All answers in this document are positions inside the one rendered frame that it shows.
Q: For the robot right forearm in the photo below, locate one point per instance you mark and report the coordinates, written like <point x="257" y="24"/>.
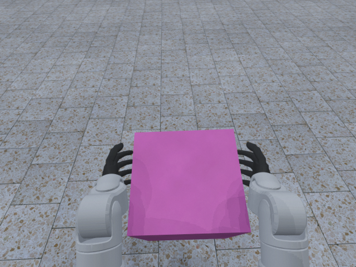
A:
<point x="283" y="230"/>

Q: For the carton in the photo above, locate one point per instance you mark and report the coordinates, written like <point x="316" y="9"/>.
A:
<point x="186" y="185"/>

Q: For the right robot hand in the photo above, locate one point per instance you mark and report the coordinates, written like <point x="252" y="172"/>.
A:
<point x="259" y="161"/>

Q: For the left robot hand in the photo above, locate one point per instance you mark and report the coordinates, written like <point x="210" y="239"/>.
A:
<point x="112" y="165"/>

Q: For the robot left forearm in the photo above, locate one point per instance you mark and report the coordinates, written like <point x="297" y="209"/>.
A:
<point x="99" y="224"/>

